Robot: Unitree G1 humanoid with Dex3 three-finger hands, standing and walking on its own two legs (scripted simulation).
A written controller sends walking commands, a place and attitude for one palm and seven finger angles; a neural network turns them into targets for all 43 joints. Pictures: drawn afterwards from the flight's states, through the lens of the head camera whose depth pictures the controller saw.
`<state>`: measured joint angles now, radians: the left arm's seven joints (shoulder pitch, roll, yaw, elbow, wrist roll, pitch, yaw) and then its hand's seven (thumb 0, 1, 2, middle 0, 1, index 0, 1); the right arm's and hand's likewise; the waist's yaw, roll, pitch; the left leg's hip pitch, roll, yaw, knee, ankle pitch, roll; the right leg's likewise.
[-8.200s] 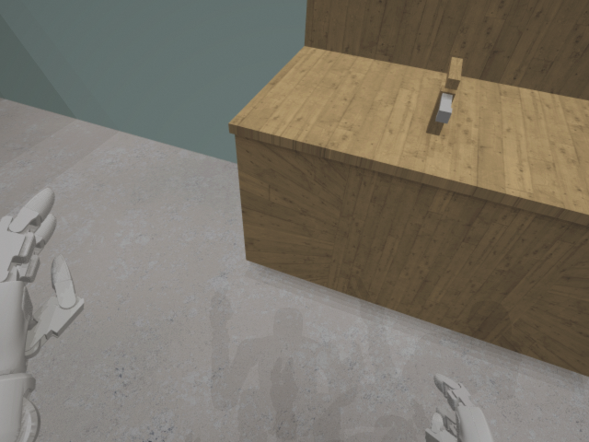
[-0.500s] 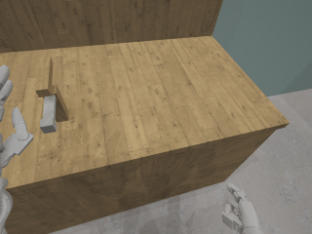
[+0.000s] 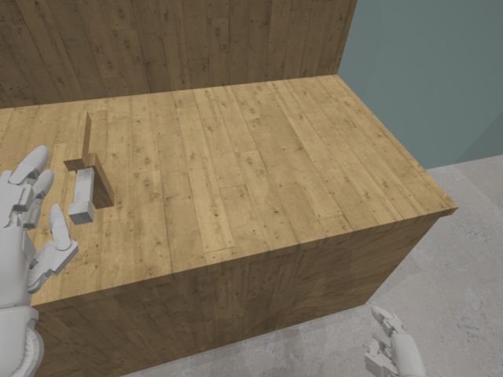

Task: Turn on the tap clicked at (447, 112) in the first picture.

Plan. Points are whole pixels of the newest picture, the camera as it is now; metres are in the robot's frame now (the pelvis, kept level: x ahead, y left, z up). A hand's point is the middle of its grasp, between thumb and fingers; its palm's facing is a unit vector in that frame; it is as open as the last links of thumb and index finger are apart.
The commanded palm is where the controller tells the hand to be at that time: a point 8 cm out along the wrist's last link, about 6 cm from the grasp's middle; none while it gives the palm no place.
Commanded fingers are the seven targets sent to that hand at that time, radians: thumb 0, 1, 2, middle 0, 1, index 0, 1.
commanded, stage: come to a stop and stand still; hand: left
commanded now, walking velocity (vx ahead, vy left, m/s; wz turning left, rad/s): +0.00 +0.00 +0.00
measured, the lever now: (81, 212) +0.34 +0.31 +0.06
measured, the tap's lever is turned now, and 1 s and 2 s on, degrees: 0 0 0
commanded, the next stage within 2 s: look again from close up in 0.74 s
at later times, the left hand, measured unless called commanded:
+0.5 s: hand out of the picture +0.21 +0.32 +0.14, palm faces +0.41 -0.84 -0.34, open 7.4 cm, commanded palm +0.13 +0.34 +0.17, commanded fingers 0.00 0.90 0.90 -0.20 -0.30 -0.20 -0.30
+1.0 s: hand (18, 260) +0.20 +0.29 +0.16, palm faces +0.36 -0.88 -0.32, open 7.4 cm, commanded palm +0.14 +0.33 +0.17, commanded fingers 0.00 0.90 0.90 -0.20 -0.30 -0.20 -0.30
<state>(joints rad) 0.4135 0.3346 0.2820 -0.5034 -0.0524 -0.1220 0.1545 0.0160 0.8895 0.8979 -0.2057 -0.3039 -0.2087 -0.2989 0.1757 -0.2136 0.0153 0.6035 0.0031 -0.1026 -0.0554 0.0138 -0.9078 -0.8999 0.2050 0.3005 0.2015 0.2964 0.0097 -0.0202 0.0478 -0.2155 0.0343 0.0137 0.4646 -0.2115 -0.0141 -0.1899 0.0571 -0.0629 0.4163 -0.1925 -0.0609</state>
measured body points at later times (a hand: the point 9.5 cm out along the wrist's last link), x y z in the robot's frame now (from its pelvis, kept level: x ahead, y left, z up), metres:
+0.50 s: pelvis -0.02 +0.05 -0.01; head +0.03 +0.09 +0.44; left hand +0.18 +0.36 +0.16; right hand +0.15 -0.17 -0.09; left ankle +0.03 +0.13 -0.74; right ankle +0.02 -0.08 -0.74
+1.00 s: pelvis -0.01 +0.04 +0.00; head +0.02 +0.06 +0.45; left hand +0.18 +0.33 +0.17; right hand +0.19 -0.18 -0.06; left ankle +0.03 +0.13 -0.74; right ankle +0.02 -0.08 -0.74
